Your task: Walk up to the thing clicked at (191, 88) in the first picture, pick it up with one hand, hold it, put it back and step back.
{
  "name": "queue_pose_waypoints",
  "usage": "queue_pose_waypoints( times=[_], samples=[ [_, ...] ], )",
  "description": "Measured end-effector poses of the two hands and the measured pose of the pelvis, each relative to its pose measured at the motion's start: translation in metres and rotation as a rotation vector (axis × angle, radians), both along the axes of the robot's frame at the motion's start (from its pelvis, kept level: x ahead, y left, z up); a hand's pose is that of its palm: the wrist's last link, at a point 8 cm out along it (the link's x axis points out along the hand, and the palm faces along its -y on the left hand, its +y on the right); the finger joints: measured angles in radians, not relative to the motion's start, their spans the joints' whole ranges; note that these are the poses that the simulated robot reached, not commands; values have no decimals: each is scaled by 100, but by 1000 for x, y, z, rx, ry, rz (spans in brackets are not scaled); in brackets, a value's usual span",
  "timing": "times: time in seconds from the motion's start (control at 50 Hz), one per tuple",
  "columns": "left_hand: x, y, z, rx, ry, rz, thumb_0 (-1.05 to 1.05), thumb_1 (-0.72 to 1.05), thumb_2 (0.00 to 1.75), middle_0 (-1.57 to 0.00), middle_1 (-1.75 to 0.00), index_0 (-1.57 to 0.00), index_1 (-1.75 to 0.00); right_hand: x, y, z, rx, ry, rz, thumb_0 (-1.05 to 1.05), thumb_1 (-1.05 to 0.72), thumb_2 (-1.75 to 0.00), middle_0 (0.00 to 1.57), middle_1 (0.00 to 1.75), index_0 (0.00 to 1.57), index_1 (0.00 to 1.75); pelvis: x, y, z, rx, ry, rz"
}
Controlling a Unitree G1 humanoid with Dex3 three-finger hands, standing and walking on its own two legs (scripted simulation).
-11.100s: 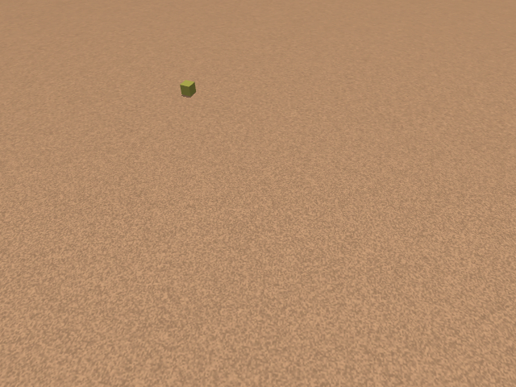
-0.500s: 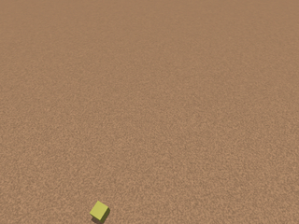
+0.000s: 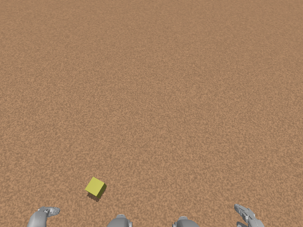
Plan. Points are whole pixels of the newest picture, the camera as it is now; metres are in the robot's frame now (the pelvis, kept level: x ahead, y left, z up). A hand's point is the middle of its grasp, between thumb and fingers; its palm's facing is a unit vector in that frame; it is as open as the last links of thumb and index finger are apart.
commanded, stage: rise first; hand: left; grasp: from above
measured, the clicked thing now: (96, 187) +0.36 +0.31 -0.68
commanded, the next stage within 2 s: none
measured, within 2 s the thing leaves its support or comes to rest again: neither
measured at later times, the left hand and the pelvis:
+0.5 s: hand out of the picture +0.14 +0.29 -0.24, palm faces -0.12 -0.68 -0.72, open 12.7 cm; pelvis -0.01 +0.00 -0.08, yaw +0 degrees
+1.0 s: hand (76, 201) +0.25 +0.32 -0.43, palm faces -0.02 -0.39 -0.92, open 12.8 cm; pelvis -0.10 +0.00 -0.28, yaw -4 degrees
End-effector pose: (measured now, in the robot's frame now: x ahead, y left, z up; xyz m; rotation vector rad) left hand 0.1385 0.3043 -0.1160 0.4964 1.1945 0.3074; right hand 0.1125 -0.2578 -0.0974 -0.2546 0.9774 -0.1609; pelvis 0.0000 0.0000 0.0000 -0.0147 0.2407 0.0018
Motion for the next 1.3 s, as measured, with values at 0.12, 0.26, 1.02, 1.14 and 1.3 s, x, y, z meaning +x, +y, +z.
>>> queue_pose_waypoints(
  times=[0.12, 0.26, 1.02, 1.14, 1.3],
  samples=[
    [-3, 6, -15, 67, 4, 15, 0, -26, 74, -40, -73, -39, -74, 24, 7, -15, -15, -41, 32, 1, -98, -92, 20, 30, 20, 30, -2, 1, -17, -7, 43, 4],
    [0, 7, -28, 122, 27, 11, 0, -27, 74, -39, -74, -38, -75, 44, 15, -30, -21, -77, 45, 1, -97, -92, 20, 30, 20, 30, -1, 1, -33, -16, 90, 8],
    [110, 23, -255, 627, 34, 32, 0, -29, 87, -34, -73, -29, -77, -89, -3, -311, 38, 194, 134, 1, -89, -90, 20, 30, 20, 30, -98, -4, -284, -49, 346, -51],
    [107, 34, -272, 604, 81, 19, 0, -26, 85, -35, -72, -30, -76, -132, 1, -336, 77, 242, 114, 1, -89, -90, 20, 30, 20, 30, -104, 1, -310, -49, 325, -54],
    [135, 37, -314, 533, 34, -11, 0, -27, 85, -30, -79, -28, -82, -171, -5, -357, 55, 304, 95, 1, -89, -90, 20, 30, 20, 30, -105, 5, -348, -68, 306, -56]
  ],
)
